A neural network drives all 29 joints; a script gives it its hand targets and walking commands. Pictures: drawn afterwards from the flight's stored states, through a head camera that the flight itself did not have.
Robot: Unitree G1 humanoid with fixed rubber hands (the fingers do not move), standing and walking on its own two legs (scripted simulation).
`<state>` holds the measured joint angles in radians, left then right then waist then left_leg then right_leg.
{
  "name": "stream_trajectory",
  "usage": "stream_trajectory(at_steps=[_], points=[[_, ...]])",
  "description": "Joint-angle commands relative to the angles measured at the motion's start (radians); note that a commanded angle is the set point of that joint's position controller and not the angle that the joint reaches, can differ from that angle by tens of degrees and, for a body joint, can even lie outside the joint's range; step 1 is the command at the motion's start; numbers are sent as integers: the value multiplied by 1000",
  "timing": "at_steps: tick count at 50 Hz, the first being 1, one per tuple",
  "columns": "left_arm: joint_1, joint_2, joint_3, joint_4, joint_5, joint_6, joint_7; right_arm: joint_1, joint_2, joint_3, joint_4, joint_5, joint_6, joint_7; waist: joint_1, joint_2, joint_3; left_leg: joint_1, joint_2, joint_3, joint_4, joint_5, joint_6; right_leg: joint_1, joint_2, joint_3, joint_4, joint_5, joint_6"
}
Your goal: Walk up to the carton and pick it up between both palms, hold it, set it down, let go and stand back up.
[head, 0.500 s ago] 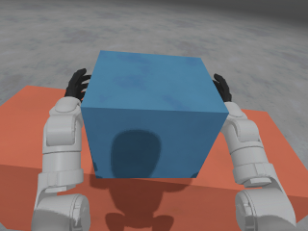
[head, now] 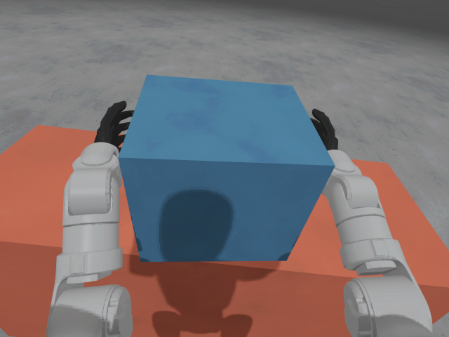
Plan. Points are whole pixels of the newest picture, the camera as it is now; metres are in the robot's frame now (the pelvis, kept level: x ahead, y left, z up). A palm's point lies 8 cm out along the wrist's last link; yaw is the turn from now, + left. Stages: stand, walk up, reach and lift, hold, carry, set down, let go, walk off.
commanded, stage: hold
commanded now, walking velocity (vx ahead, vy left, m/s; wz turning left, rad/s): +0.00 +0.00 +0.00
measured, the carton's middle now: (218, 170) +0.37 +0.01 +0.16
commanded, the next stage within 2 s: none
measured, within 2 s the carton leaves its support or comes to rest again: neither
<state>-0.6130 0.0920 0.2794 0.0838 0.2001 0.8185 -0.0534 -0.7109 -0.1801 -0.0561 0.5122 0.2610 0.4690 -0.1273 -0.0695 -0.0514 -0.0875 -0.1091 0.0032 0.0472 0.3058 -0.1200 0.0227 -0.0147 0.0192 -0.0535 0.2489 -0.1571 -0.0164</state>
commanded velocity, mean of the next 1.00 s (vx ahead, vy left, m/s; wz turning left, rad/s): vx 0.00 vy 0.00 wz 0.00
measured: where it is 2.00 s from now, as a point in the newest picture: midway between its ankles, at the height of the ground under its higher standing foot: outside the picture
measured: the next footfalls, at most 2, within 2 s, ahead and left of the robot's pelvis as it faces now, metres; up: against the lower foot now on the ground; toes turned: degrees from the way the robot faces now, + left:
none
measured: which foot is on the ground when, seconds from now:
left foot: down 0.00-1.00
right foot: down 0.00-1.00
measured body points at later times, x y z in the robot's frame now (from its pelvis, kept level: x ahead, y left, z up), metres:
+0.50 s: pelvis +0.00 +0.00 +0.00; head -0.06 +0.03 +0.45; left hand +0.37 +0.19 +0.22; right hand +0.38 -0.18 +0.22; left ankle +0.04 +0.10 -0.75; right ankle -0.01 -0.11 -0.75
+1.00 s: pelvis +0.00 +0.00 +0.00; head -0.06 +0.02 +0.45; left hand +0.37 +0.19 +0.22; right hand +0.38 -0.18 +0.22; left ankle +0.04 +0.10 -0.75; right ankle -0.01 -0.11 -0.75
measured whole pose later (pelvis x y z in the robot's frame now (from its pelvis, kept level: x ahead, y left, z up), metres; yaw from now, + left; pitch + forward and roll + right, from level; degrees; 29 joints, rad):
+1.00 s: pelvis +0.00 +0.00 +0.00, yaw +0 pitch -4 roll -1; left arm -0.63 0.09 0.29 0.11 0.20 0.82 -0.05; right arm -0.74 -0.19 -0.05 0.54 0.26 0.47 -0.12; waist -0.05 -0.04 -0.08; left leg -0.12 0.01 0.05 0.30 -0.11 0.02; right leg -0.03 0.02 -0.05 0.25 -0.16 -0.02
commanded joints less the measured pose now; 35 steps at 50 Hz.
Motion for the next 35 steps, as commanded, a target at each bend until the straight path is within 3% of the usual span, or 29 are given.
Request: stream_trajectory(at_steps=[1, 7, 11, 16, 25, 31, 35], points=[[-664, -503, -430, -172, -168, -73, -129, -803, 533, 334, -359, 116, -60, 143, 1, 75, -345, 222, -18, -35, 2, 197, -32, -39, 30, 17, -25, 159, 34], [-679, -501, -433, -147, -173, -72, -127, -804, 524, 310, -327, 100, -58, 148, -4, 82, -327, 214, -9, -35, -16, 133, -28, -48, 24, 19, -35, 109, 28], [-671, -504, -439, -171, -182, -77, -126, -789, 534, 323, -336, 117, -60, 143, -12, 86, -366, 244, -15, -36, 12, 211, -33, -40, 24, 23, -22, 183, 33], [-662, -493, -405, -130, -160, -66, -134, -798, 530, 318, -317, 105, -52, 146, 4, 65, -324, 203, -13, -31, -16, 146, -18, -30, 21, 26, -31, 137, 33], [-670, -496, -427, -167, -173, -80, -136, -782, 548, 338, -345, 123, -56, 137, -6, 72, -370, 224, -22, -34, 9, 221, -30, -11, 24, 29, -20, 219, 37], [-657, -484, -408, -150, -163, -74, -137, -790, 546, 335, -348, 119, -49, 133, 3, 60, -341, 212, -21, -34, -1, 193, -24, -20, 23, 27, -25, 195, 38], [-648, -483, -413, -152, -159, -69, -138, -777, 528, 329, -335, 119, -45, 133, -1, 85, -321, 215, -21, -32, -1, 196, -30, -22, 24, 25, -24, 190, 36]])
